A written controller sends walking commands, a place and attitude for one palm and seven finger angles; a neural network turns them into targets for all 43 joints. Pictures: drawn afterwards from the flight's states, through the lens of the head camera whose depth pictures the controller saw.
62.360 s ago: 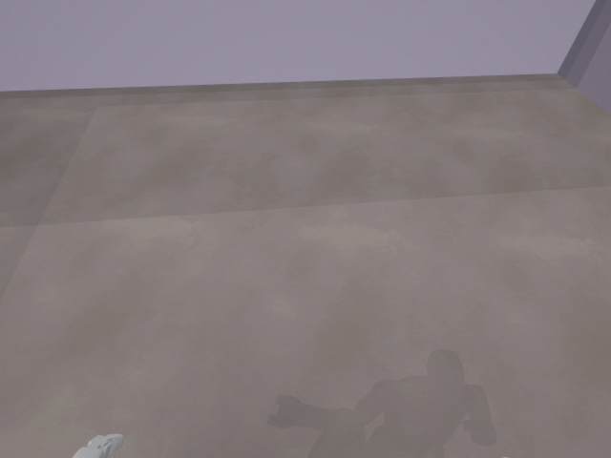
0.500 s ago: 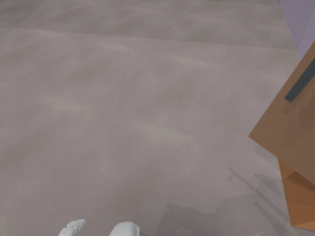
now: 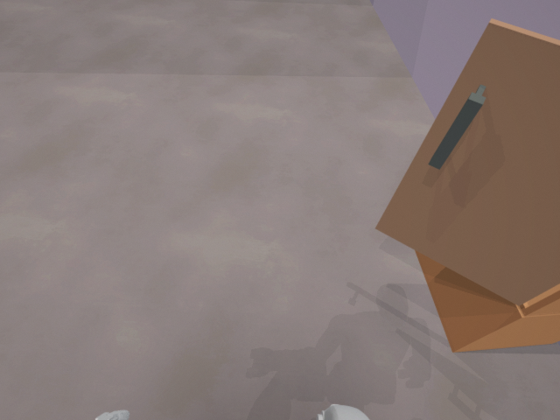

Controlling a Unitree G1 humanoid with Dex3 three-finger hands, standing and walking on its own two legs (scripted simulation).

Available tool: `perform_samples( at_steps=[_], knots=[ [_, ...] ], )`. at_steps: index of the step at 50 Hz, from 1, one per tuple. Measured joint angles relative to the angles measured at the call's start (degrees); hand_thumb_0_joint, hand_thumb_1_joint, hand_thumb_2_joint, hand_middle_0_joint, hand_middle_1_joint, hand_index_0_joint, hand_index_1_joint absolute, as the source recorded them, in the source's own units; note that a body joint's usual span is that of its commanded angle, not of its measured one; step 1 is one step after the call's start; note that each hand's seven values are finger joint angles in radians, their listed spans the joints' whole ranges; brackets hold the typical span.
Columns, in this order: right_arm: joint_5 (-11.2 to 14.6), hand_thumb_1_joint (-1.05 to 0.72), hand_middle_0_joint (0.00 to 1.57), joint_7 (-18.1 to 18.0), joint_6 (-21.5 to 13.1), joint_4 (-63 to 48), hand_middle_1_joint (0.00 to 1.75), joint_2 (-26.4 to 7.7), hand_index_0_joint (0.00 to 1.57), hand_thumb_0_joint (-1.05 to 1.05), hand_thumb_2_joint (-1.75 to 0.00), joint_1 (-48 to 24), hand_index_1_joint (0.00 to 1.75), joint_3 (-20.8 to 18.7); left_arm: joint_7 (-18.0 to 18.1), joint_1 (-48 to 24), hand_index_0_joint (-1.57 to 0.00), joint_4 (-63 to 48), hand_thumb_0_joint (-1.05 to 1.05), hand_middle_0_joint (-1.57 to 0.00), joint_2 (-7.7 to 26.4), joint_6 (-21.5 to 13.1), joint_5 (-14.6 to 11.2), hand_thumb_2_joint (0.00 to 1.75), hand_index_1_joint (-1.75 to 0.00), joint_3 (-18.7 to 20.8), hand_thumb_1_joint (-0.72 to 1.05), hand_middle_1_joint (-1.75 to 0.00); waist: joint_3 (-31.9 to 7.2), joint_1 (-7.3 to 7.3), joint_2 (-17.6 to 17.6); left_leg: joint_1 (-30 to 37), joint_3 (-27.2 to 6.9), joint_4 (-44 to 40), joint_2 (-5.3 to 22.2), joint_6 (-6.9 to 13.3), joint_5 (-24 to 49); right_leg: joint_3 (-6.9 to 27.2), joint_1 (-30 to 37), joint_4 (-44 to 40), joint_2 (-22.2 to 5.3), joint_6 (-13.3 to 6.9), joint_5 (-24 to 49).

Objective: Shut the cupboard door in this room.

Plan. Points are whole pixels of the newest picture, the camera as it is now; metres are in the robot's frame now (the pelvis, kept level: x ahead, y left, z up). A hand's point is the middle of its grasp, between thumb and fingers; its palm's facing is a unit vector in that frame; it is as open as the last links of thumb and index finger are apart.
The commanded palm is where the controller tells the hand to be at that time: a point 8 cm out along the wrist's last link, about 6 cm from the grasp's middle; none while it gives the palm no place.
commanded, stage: turn to face it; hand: left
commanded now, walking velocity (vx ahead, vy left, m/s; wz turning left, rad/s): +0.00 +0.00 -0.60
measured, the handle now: (457, 128) +0.61 -0.29 +0.07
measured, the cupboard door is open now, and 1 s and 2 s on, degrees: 52 52 52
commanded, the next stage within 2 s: take the last steps up to it in 0.76 s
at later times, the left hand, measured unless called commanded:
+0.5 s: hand (195, 406) +0.15 +0.14 -0.16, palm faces -0.24 -0.94 -0.24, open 7.3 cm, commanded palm none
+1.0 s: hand (222, 361) +0.22 +0.11 -0.17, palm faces -0.45 -0.86 -0.25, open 7.3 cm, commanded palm none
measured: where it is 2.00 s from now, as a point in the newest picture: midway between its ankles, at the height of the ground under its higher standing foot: outside the picture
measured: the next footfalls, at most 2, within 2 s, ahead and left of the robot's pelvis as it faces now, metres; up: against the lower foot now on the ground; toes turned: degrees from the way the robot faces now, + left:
right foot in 0.16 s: +0.02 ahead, -0.15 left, +0.00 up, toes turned -11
left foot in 0.58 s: +0.13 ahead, +0.08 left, +0.00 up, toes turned -15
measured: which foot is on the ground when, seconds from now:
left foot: down 0.00-0.16, up 0.18-0.56, down 0.58-1.00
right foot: up 0.00-0.14, down 0.16-0.60, up 0.62-0.98, down 1.00-1.00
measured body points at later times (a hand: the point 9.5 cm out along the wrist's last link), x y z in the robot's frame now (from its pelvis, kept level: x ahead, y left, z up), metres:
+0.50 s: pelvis +0.03 -0.03 +0.00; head +0.07 -0.05 +0.44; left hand +0.17 +0.19 -0.15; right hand +0.05 -0.31 -0.15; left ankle +0.08 +0.11 -0.70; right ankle -0.01 -0.14 -0.74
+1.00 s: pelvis +0.05 -0.03 -0.01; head +0.06 -0.06 +0.43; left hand +0.25 +0.15 -0.15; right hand -0.06 -0.26 -0.17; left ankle +0.09 +0.09 -0.74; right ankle -0.02 -0.12 -0.75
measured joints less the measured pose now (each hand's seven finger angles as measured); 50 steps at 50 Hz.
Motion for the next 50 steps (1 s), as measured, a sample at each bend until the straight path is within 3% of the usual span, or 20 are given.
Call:
perform_samples(
  at_steps=[5,8,9,11,13,16,24,27,29,31,32,35,38,44,50],
  knots=[
    [-0.1,-0.90,0.20,0.6,0.5,1.3,0.30,-1.4,0.20,0.01,-0.90,1.1,0.30,-1.0,-0.2,-1.3,-0.20,-0.2,0.00,-0.20,-0.8,-0.2,0.0,0.90,-0.30,-0.5,0.91,-0.30,0.3,-1.23,1.9,0.7,3.6,2.9,2.0,-1.3,-2.4,-2.1,4.8,-12.8,-0.6,-1.2,0.6],
    [0.3,-0.90,0.20,0.9,1.0,2.0,0.30,-2.7,0.20,0.01,-0.90,2.3,0.30,-1.7,-0.2,-1.6,-0.20,-1.0,0.00,-0.20,-1.3,-1.1,0.0,0.90,-0.30,-1.1,0.91,-0.30,-0.3,-1.68,2.9,-0.3,5.3,8.0,3.3,-2.8,-5.5,-3.3,9.9,-24.3,-0.2,-2.9,7.6],
    [0.5,-0.90,0.20,1.0,1.4,2.4,0.30,-3.3,0.20,0.01,-0.90,2.4,0.30,-2.0,0.0,-1.6,-0.20,-1.2,0.00,-0.20,-1.5,-1.9,0.2,0.90,-0.30,-1.3,0.91,-0.30,-0.6,-1.49,3.3,-1.9,4.5,11.9,3.5,-3.3,-8.2,-3.0,10.3,-25.4,0.2,-4.7,6.3],
    [0.8,-0.90,0.20,0.8,3.0,3.1,0.30,-4.7,0.20,0.01,-0.90,1.4,0.30,-2.4,0.7,-1.9,-0.20,-1.0,0.00,-0.20,-2.7,-3.0,0.0,0.90,-0.30,-2.1,0.91,-0.30,-0.2,-1.53,5.0,-6.7,-1.4,23.5,1.8,-3.9,-14.4,-2.3,9.3,-23.7,1.1,-5.7,4.7],
    [0.9,-0.90,0.20,0.5,3.8,3.4,0.30,-5.3,0.20,0.01,-0.90,0.4,0.30,-2.6,1.4,-1.3,-0.20,-1.1,0.00,-0.20,-3.6,-3.3,-0.1,0.90,-0.30,-2.5,0.91,-0.30,-0.2,-1.48,5.4,-11.1,-5.1,32.6,-0.5,-4.3,-13.9,-1.2,9.9,-25.5,1.5,-5.5,5.7],
    [0.8,-0.90,0.20,0.8,3.5,2.8,0.30,-5.0,0.20,0.01,-0.90,-1.1,0.30,-2.5,2.1,-0.3,-0.21,-0.7,0.00,-0.21,-3.9,-3.3,-0.3,0.90,-0.30,-2.7,0.91,-0.30,-0.2,-1.34,4.2,-15.1,-7.0,36.6,-1.7,-5.3,-9.2,0.9,11.3,-29.6,1.9,-5.6,8.4],
    [1.1,-0.90,0.20,1.0,2.7,0.7,0.30,-3.2,0.20,0.01,-0.90,-3.7,0.30,-2.0,2.0,1.6,-0.21,0.7,0.00,-0.21,-4.2,-3.2,0.2,0.90,-0.30,-2.9,0.90,-0.30,-0.9,-0.37,1.7,-14.5,-9.2,24.4,-3.3,-5.7,-6.6,5.1,12.8,-32.7,3.2,-5.3,9.7],
    [1.3,-0.90,0.20,0.9,2.2,0.4,0.30,-2.5,0.20,0.01,-0.90,-4.2,0.30,-1.6,2.0,2.2,-0.21,1.2,0.00,-0.21,-4.0,-2.8,0.3,0.90,-0.30,-2.6,0.90,-0.30,-1.4,0.25,0.7,-11.0,-8.8,16.1,-4.5,-5.2,-5.7,6.6,12.5,-31.2,3.6,-4.5,8.6],
    [1.4,-0.90,0.20,0.8,1.4,0.0,0.30,-2.3,0.20,0.01,-0.90,-3.9,0.30,-1.2,2.1,2.6,-0.21,1.5,0.00,-0.21,-3.6,-2.4,0.1,0.90,-0.30,-2.3,0.90,-0.30,-2.0,0.29,0.4,-7.2,-8.4,7.6,-4.9,-4.7,-0.4,7.4,11.7,-29.0,4.2,-3.7,7.2],
    [0.9,-0.90,0.20,0.6,0.5,0.1,0.30,-1.5,0.20,0.01,-0.90,-3.7,0.30,-0.8,2.2,2.5,-0.21,1.9,0.00,-0.21,-2.8,-1.8,-0.4,0.90,-0.30,-2.0,0.90,-0.30,-2.1,0.27,-0.9,-6.4,-7.1,6.6,-5.2,-0.6,-0.8,7.7,9.4,-23.1,4.1,-3.3,2.2],
    [0.6,-0.90,0.20,0.6,0.5,0.0,0.30,-1.1,0.20,0.01,-0.90,-3.5,0.30,-0.3,2.2,2.3,-0.21,2.0,0.00,-0.21,-2.4,-1.6,-0.4,0.90,-0.30,-1.8,0.90,-0.30,-1.9,0.46,-1.4,-6.2,-6.3,7.1,-5.0,0.5,-1.4,7.1,7.6,-17.6,4.2,-3.2,-1.6],
    [-0.1,-0.90,0.20,0.2,0.3,-0.2,0.30,-0.2,0.20,0.01,-0.90,-2.4,0.30,0.6,1.8,2.0,-0.20,2.3,0.00,-0.21,-1.4,-1.1,0.0,0.90,-0.30,-1.1,0.91,-0.30,-1.6,0.30,-1.6,-4.4,-4.8,5.1,-3.9,1.2,-1.1,4.6,3.0,-2.9,3.9,-2.5,-4.0],
    [-0.2,-0.90,0.20,-0.2,0.2,0.4,0.30,0.3,0.20,0.01,-0.90,-1.1,0.30,0.9,1.4,1.4,-0.20,2.2,0.00,-0.20,-1.1,-1.0,0.0,0.90,-0.30,-0.8,0.91,-0.30,-1.2,0.08,-0.9,-2.5,-3.9,1.8,-3.1,1.1,0.4,2.8,1.4,1.4,2.4,-1.6,-2.1],
    [-0.1,-0.90,0.20,0.0,0.4,3.0,0.30,0.1,0.20,0.01,-0.90,1.0,0.30,0.1,1.2,0.2,-0.20,2.3,0.00,-0.20,-1.7,-0.8,0.0,0.90,-0.30,-1.3,0.91,-0.30,-0.7,-0.86,1.2,-0.8,-1.8,0.4,-1.6,0.5,0.7,0.5,5.1,-9.9,0.3,-1.5,-1.1],
    [0.2,-0.90,0.20,0.6,1.3,5.7,0.30,-1.3,0.20,0.01,-0.90,4.2,0.30,-1.1,0.6,0.4,-0.20,2.6,0.00,-0.20,-3.0,-1.8,0.2,0.90,-0.30,-2.0,0.91,-0.30,-2.6,-1.99,2.6,-1.9,0.4,6.3,-0.2,-1.7,-3.1,-1.3,13.7,-29.4,0.7,-3.9,6.7]
  ],
)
